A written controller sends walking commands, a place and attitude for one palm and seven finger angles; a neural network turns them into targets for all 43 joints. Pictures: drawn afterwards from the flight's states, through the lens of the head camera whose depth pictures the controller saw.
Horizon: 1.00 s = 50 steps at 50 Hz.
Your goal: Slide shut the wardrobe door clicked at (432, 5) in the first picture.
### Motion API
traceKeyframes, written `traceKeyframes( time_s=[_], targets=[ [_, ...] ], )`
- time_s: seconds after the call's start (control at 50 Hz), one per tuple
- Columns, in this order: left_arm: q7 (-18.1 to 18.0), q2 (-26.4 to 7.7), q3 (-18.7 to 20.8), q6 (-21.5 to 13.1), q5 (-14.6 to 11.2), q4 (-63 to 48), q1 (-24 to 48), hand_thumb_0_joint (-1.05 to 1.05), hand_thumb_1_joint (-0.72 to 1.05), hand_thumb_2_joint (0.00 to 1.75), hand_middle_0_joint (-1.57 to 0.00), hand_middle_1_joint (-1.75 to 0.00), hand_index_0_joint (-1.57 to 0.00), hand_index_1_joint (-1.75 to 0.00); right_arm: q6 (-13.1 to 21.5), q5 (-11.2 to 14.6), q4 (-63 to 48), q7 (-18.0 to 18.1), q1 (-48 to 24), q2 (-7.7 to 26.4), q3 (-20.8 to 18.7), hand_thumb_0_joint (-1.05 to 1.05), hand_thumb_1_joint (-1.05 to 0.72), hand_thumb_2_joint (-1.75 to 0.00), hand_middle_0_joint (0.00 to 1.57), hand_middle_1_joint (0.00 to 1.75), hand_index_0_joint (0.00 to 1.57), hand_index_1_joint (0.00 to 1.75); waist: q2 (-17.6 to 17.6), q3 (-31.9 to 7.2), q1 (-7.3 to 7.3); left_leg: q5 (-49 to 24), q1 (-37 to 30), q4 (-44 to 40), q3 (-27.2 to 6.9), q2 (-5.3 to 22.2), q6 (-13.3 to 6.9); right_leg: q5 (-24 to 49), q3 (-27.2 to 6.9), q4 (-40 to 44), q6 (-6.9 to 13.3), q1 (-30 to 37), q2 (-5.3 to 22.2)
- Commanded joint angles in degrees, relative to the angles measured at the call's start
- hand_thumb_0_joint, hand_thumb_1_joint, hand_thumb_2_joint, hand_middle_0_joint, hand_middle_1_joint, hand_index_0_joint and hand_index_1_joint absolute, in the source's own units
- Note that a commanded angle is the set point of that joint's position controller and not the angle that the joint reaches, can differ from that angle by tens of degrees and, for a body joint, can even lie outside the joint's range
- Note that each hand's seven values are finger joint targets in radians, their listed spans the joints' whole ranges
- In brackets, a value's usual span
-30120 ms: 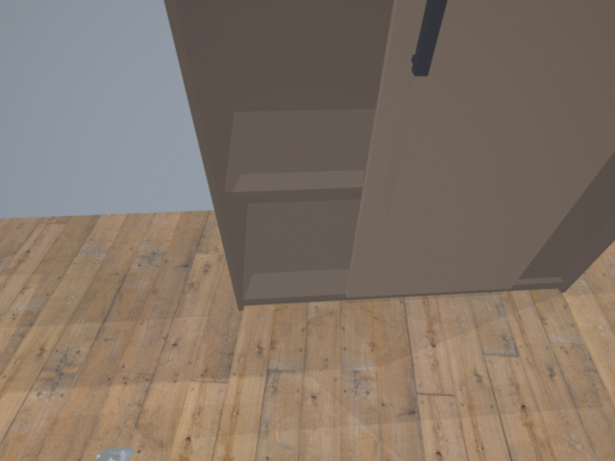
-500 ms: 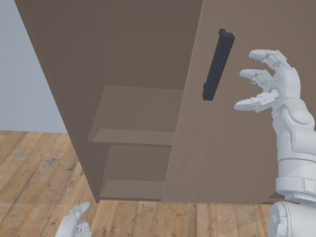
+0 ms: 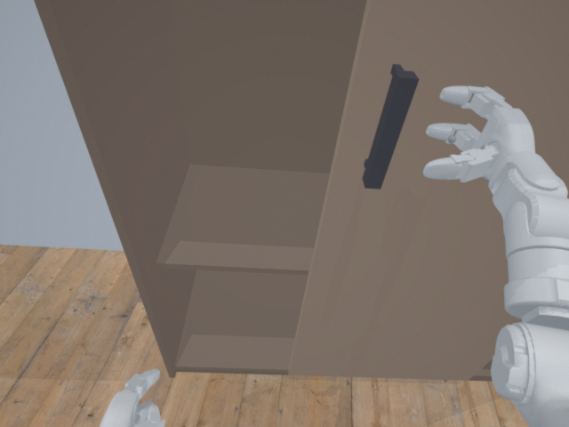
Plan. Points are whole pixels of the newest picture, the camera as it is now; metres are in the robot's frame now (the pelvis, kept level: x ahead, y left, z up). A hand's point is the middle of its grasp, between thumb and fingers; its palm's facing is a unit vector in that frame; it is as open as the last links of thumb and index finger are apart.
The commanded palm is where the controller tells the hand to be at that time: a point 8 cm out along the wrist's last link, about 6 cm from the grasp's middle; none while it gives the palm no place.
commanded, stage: move the hooked fingers beside the handle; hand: right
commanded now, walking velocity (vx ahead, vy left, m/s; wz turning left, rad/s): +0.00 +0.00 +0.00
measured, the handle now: (383, 128) +0.48 -0.08 +0.24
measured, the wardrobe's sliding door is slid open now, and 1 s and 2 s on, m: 0.39 0.39 0.39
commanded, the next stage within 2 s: feel for the door with the fingertips in 0.58 s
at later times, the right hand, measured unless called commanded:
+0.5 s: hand (438, 171) +0.41 -0.15 +0.22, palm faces -0.05 +1.00 -0.03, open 14.0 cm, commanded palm +0.38 -0.21 +0.24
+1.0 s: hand (423, 144) +0.40 -0.11 +0.26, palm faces -0.11 +0.99 -0.02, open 14.0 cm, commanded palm +0.38 -0.18 +0.23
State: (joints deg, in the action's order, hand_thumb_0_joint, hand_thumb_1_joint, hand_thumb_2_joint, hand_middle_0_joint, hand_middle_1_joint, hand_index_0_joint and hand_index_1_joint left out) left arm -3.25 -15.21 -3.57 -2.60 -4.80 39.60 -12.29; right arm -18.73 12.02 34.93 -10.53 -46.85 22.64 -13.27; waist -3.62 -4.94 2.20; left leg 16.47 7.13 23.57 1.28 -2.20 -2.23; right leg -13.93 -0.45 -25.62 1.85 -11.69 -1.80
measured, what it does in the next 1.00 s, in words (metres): stands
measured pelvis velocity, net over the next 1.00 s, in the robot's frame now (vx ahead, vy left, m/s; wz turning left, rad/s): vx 0.00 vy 0.00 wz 0.00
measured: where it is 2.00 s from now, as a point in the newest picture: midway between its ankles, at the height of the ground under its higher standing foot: outside the picture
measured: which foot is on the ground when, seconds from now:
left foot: down 0.00-1.00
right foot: down 0.00-1.00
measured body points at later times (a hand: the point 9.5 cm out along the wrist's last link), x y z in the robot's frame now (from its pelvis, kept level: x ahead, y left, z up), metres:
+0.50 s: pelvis +0.00 +0.00 +0.00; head -0.02 +0.03 +0.45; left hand +0.15 +0.25 -0.10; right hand +0.40 -0.20 +0.23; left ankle -0.04 +0.09 -0.74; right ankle +0.00 -0.10 -0.74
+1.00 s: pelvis +0.00 +0.00 +0.00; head -0.03 +0.02 +0.45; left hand +0.15 +0.24 -0.10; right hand +0.40 -0.17 +0.27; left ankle -0.04 +0.09 -0.74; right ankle +0.00 -0.10 -0.74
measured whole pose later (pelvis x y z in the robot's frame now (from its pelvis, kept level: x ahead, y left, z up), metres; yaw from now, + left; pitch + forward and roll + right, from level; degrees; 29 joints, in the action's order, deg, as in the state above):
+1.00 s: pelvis +0.00 +0.00 +0.00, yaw +0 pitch -1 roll +0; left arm -2.6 -14.5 -2.8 -4.6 -3.8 40.8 -12.2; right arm -13.5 12.3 22.5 -7.1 -41.0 14.6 -9.1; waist -2.9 -3.8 1.3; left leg 16.4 6.4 23.7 1.4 -1.9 -2.1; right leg -13.5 -0.6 -25.3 2.0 -10.8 -2.1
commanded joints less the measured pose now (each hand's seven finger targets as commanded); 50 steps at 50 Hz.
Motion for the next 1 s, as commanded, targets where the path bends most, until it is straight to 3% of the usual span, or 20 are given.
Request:
traceKeyframes(
  time_s=[0.0, 0.06, 0.12, 0.16, 0.18, 0.24, 0.28, 0.34, 0.44, 0.48, 0.54, 0.58, 0.62, 0.66, 0.7, 0.78, 0.82, 0.86, 0.94, 0.98],
  targets=[
    [-0.8, -8.7, 3.3, -1.5, -0.4, -9.7, 3.4, 0.0, 0.9, 0.9, -0.2, -0.3, -0.2, -0.3, -0.8, 0.4, -3.2, -1.6, -15.4, 11.8, -4.2, 0.0, 0.5, -0.3, 0.3, 1.2, 0.3, 1.2, 9.5, -5.1, -1.2, -20.0, 3.5, -3.7, -0.3, 2.0, 0.8, 12.8, -1.1, 1.4, 1.8, 2.8, 0.6],
    [-1.0, -7.2, 3.4, -3.9, 0.4, -12.3, 5.1, 0.0, 0.9, 0.9, -0.2, -0.3, -0.2, -0.3, 11.1, 1.6, -27.1, -1.8, -28.4, 16.3, -6.4, 0.0, 0.5, -0.3, 0.3, 1.2, 0.3, 1.2, 6.4, -18.8, -0.8, -26.4, -2.8, -2.1, -1.4, 2.0, 0.7, 19.1, -1.6, 0.2, 2.5, 10.1, 0.5],
    [-0.9, -6.8, 3.4, -6.4, 1.1, -11.7, 4.8, 0.0, 0.9, 0.9, -0.2, -0.3, -0.2, -0.3, 18.0, 1.6, -39.9, -1.4, -33.1, 17.9, -8.2, 0.0, 0.5, -0.3, 0.3, 1.2, 0.3, 1.2, -2.1, -29.4, -0.55, -28.4, -1.9, -0.6, -1.4, 1.4, 0.5, 26.8, -2.8, -0.7, 2.1, 22.0, 0.9],
    [-0.8, -6.9, 3.3, -7.1, 1.0, -10.0, 5.1, 0.0, 0.9, 0.9, -0.2, -0.3, -0.2, -0.3, 17.2, 1.2, -38.7, -1.3, -31.5, 14.7, -5.1, 0.0, 0.5, -0.3, 0.3, 1.2, 0.3, 1.2, -6.7, -27.5, 0.04, -27.1, 0.8, -1.1, -0.9, 1.2, 0.2, 28.5, -3.2, -1.4, 1.4, 24.4, 1.2],
    [-0.6, -6.8, 3.3, -7.3, 0.6, -9.0, 5.2, 0.0, 0.9, 0.9, -0.2, -0.3, -0.2, -0.3, 15.1, 1.1, -33.6, -1.4, -29.4, 10.8, -2.6, 0.0, 0.5, -0.3, 0.3, 1.2, 0.3, 1.2, -7.5, -22.6, 0.64, -26.1, 3.3, -1.7, -0.5, 1.0, 0.1, 27.1, -3.3, -1.3, 1.2, 23.2, 1.3],
    [-0.8, -7.5, 3.4, -5.5, -0.5, -6.2, 4.3, 0.0, 0.9, 0.9, -0.2, -0.3, -0.2, -0.3, 4.3, 1.2, -12.1, -1.5, -17.0, 5.3, 0.4, 0.0, 0.5, -0.3, 0.3, 1.2, 0.3, 1.2, 0.9, -4.7, 0.41, -19.5, 6.7, -3.8, 0.4, 0.9, 0.4, 15.4, -2.2, 0.8, 1.4, 9.7, 1.0],
    [-0.7, -8.8, 3.4, -3.8, -1.0, -6.0, 3.5, 0.0, 0.9, 0.9, -0.2, -0.3, -0.2, -0.3, -1.6, 1.1, -1.6, -1.8, -12.5, 5.1, 0.4, 0.0, 0.5, -0.3, 0.3, 1.2, 0.3, 1.2, 7.7, 1.3, -0.04, -16.1, 7.9, -4.1, 1.0, 1.2, 0.7, 10.4, -1.9, 1.5, 1.5, 3.4, 1.0],
    [-0.5, -8.6, 3.6, -2.8, -0.6, -8.7, 4.2, 0.0, 0.9, 0.9, -0.2, -0.3, -0.2, -0.3, -2.7, 1.1, -5.9, -1.6, -12.6, 6.8, -1.1, 0.0, 0.5, -0.3, 0.3, 1.2, 0.3, 1.2, 7.9, -4.6, -1.26, -19.3, 5.4, -2.9, 0.6, 1.6, 0.5, 13.8, -1.9, 1.0, 1.6, 4.4, 0.7],
    [-0.2, -6.7, 3.5, -5.1, 1.1, -12.3, 6.1, 0.0, 0.9, 0.9, -0.2, -0.3, -0.2, -0.3, 12.5, 1.3, -37.8, 1.0, -28.4, 16.3, -8.6, 0.0, 0.5, -0.3, 0.3, 1.2, 0.3, 1.2, 5.1, -25.2, -2.17, -29.2, -4.5, -0.4, -1.1, 1.6, 0.5, 25.3, -2.6, 0.1, 2.2, 15.6, 0.4],
    [-0.2, -6.5, 3.1, -5.7, 1.4, -11.4, 6.1, 0.0, 0.9, 0.9, -0.2, -0.3, -0.2, -0.3, 15.6, 1.4, -40.3, 1.6, -27.2, 19.1, -11.2, 0.0, 0.5, -0.3, 0.3, 1.2, 0.3, 1.2, 4.0, -25.8, -2.24, -29.9, -5.0, -0.3, -1.3, 1.5, 0.6, 26.5, -2.5, 0.0, 2.2, 16.7, 0.8],
    [-0.1, -6.1, 2.9, -5.8, 0.8, -10.1, 7.0, 0.0, 0.9, 0.9, -0.2, -0.3, -0.2, -0.3, 11.9, 0.2, -31.8, 1.1, -21.0, 12.2, -6.0, 0.0, 0.5, -0.3, 0.3, 1.2, 0.3, 1.2, -1.4, -17.9, -1.85, -27.3, -0.2, -1.4, -0.7, 1.3, 0.3, 25.3, -1.9, 0.1, 1.6, 17.1, 1.1],
    [-0.4, -6.7, 2.7, -4.2, -0.1, -8.2, 6.5, 0.0, 0.9, 0.9, -0.2, -0.3, -0.2, -0.3, 5.3, -0.3, -17.9, 0.4, -14.2, 9.3, -3.2, 0.0, 0.5, -0.3, 0.3, 1.2, 0.3, 1.2, -0.4, -5.4, -1.2, -21.6, 3.5, -3.3, -0.3, 1.3, 0.3, 16.7, -1.1, 1.2, 1.4, 9.5, 1.1],
    [-0.8, -7.8, 2.8, -2.8, -0.9, -7.5, 5.4, 0.0, 0.9, 0.9, -0.2, -0.3, -0.2, -0.3, -1.0, 0.1, -7.6, -1.2, -11.1, 5.8, 0.7, 0.0, 0.5, -0.3, 0.3, 1.2, 0.3, 1.2, 3.2, 1.7, -0.09, -15.5, 7.5, -4.7, 0.3, 1.3, 0.6, 9.8, -1.4, 2.0, 1.3, 4.6, 1.1],
    [-1.0, -8.5, 3.0, -2.1, -1.2, -7.9, 5.2, 0.0, 0.9, 0.9, -0.2, -0.3, -0.2, -0.3, -3.9, 0.8, -3.4, -2.4, -10.8, 5.5, 0.9, 0.0, 0.5, -0.3, 0.3, 1.2, 0.3, 1.2, 5.8, 1.0, -0.18, -14.3, 7.9, -4.7, 0.2, 1.5, 0.7, 8.8, -1.5, 1.5, 1.5, 3.8, 1.0],
    [-1.1, -8.0, 3.3, -2.9, -1.0, -9.0, 5.8, 0.0, 0.9, 0.9, -0.2, -0.3, -0.2, -0.3, -1.7, 1.8, -10.8, -2.7, -19.0, 5.1, 1.6, 0.0, 0.5, -0.3, 0.3, 1.2, 0.3, 1.2, 6.9, -5.1, 0.46, -15.2, 7.4, -4.1, 0.0, 1.5, 0.8, 9.9, -2.3, 0.8, 1.9, 6.3, 0.7],
    [-0.8, -6.6, 3.3, -6.1, 0.6, -10.8, 6.4, 0.0, 0.9, 0.9, -0.2, -0.3, -0.2, -0.3, 11.5, 2.8, -36.3, -0.7, -32.4, 8.2, -0.7, 0.0, 0.5, -0.3, 0.3, 1.2, 0.3, 1.2, 1.8, -22.9, 0.56, -21.6, 2.1, -1.9, -0.5, 1.2, 0.1, 20.1, -4.1, -0.3, 1.8, 18.6, 0.4],
    [-0.5, -6.2, 3.1, -7.3, 1.1, -9.9, 6.3, 0.0, 0.9, 0.9, -0.2, -0.3, -0.2, -0.3, 15.2, 2.9, -39.2, 0.6, -31.3, 6.7, -0.7, 0.0, 0.5, -0.3, 0.3, 1.2, 0.3, 1.2, -0.8, -26.1, 0.13, -23.3, 2.6, -1.0, -0.3, 0.8, 0.0, 24.9, -4.4, -0.6, 1.2, 23.6, 0.9],
    [0.0, -6.2, 3.2, -7.4, 1.3, -8.1, 5.8, 0.0, 0.9, 0.9, -0.2, -0.3, -0.2, -0.3, 14.8, 2.1, -34.5, 2.3, -27.4, 6.8, -1.1, 0.0, 0.5, -0.3, 0.3, 1.2, 0.3, 1.2, -1.4, -23.2, -0.47, -23.0, 2.7, -1.4, -0.1, 0.8, 0.0, 25.1, -4.3, -0.6, 0.7, 21.9, 1.1],
    [0.2, -6.3, 2.8, -4.5, 0.5, -6.8, 6.3, 0.0, 0.9, 0.9, -0.2, -0.3, -0.2, -0.3, 4.6, -0.3, -15.9, 5.1, -16.4, 3.6, -0.3, 0.0, 0.5, -0.3, 0.3, 1.2, 0.3, 1.2, 4.0, -5.6, -1.73, -17.3, 4.1, -3.4, 0.4, 1.0, 0.2, 14.2, -2.1, 2.3, 1.0, 7.9, 1.1],
    [0.4, -6.5, 2.6, -2.7, 0.3, -7.7, 6.6, 0.0, 0.9, 0.9, -0.2, -0.3, -0.2, -0.3, 0.1, -1.0, -12.4, 5.9, -12.0, 3.2, -0.3, 0.0, 0.5, -0.3, 0.3, 1.2, 0.3, 1.2, 5.5, -3.5, -2.62, -16.6, 3.0, -3.9, 0.3, 1.3, 0.2, 12.7, -1.6, 3.0, 1.0, 4.8, 0.9]
  ],
)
